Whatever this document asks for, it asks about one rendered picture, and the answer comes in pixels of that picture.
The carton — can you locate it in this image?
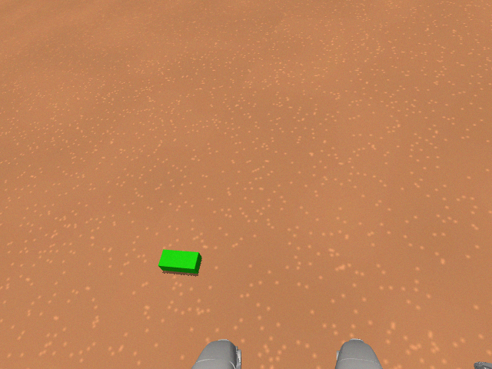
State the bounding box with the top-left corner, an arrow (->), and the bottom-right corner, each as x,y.
158,249 -> 202,274

